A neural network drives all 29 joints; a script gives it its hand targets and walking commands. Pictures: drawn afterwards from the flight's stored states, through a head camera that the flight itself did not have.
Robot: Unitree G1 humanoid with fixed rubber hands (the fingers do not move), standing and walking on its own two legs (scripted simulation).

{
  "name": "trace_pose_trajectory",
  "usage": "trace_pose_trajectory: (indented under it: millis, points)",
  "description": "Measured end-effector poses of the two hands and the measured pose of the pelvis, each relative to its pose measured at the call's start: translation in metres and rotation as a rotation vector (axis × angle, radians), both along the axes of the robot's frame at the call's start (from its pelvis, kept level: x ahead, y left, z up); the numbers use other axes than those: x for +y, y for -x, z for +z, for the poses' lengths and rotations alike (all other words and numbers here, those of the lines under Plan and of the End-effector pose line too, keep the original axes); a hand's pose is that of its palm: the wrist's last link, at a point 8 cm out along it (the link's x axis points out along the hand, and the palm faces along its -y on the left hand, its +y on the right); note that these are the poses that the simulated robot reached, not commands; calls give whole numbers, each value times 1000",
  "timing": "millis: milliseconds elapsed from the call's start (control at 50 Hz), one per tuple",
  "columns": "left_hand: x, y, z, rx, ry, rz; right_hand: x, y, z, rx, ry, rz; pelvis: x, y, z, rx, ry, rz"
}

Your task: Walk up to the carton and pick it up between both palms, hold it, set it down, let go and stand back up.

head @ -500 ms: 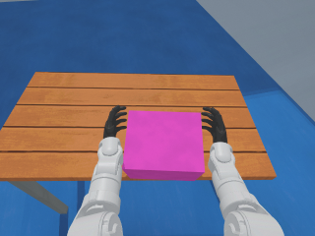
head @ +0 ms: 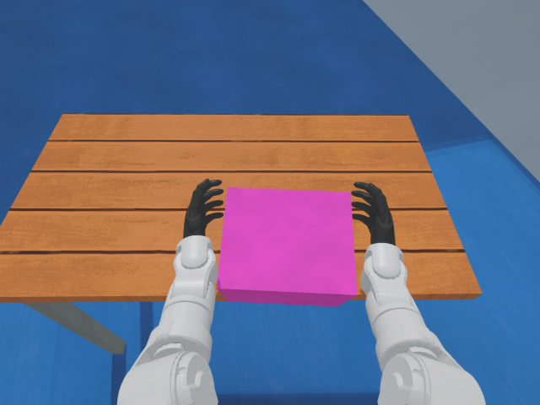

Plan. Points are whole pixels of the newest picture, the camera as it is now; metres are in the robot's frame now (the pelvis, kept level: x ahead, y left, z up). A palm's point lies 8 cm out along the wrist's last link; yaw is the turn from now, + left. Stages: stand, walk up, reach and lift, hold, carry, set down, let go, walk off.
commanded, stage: set down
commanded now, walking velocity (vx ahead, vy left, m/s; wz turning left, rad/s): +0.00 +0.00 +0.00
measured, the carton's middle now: (285, 250) +0.37 +0.01 -0.04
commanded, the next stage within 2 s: none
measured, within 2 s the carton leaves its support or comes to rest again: rests again in 0.86 s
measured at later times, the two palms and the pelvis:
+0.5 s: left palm (199, 227) +0.37 +0.16 +0.02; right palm (379, 234) +0.37 -0.13 +0.02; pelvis +0.01 +0.00 +0.00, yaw +0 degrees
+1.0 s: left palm (199, 224) +0.38 +0.16 +0.01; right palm (376, 233) +0.38 -0.13 +0.01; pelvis +0.01 +0.00 +0.00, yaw +0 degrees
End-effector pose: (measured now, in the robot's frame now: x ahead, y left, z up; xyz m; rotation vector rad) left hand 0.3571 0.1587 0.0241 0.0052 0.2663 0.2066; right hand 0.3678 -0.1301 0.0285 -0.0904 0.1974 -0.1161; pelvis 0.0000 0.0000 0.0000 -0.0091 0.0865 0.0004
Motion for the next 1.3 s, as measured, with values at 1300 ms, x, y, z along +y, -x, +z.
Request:
trace_pose_trajectory:
  millis: [1300]
  points:
    - [3,-21,-16,-61,-37,-58,-3,-16,-21,-21,2,29,2,-12,-4,99,2,-9]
